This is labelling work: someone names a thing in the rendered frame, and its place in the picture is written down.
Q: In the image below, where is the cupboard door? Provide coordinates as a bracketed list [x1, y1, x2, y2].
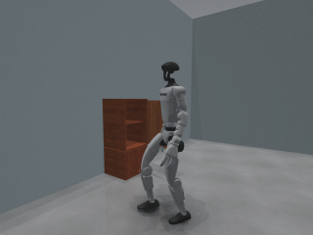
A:
[147, 100, 167, 149]

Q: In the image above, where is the robot right forearm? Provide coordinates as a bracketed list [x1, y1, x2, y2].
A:
[160, 122, 166, 133]

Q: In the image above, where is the left robot upper arm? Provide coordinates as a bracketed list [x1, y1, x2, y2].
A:
[172, 86, 189, 120]

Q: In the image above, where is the robot left forearm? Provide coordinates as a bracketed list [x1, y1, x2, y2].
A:
[170, 112, 189, 147]

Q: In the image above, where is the robot left hand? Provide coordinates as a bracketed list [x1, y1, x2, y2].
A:
[160, 144, 178, 169]

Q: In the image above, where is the left robot thigh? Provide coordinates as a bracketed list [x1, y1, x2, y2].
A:
[164, 136, 185, 189]

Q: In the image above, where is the right robot foot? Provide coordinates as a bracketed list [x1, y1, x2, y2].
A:
[137, 199, 159, 210]

